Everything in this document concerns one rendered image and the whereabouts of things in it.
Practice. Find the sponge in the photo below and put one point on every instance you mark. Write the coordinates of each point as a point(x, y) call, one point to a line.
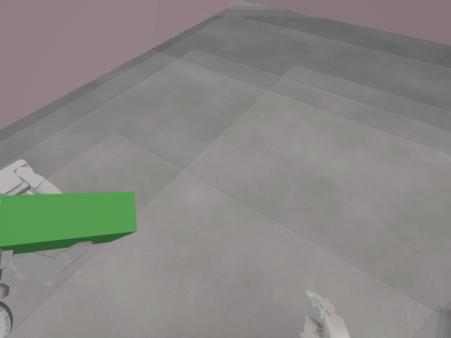
point(40, 222)

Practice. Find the robot right hand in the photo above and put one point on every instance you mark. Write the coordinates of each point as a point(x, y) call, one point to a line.
point(333, 325)

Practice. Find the robot left hand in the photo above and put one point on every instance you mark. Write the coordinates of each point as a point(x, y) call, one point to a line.
point(18, 179)

